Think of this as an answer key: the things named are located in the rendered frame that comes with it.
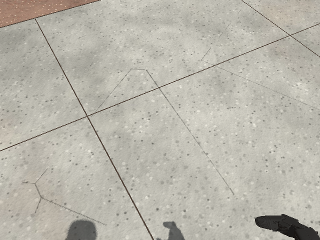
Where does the right robot hand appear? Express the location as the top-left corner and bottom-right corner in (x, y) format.
(255, 214), (320, 240)

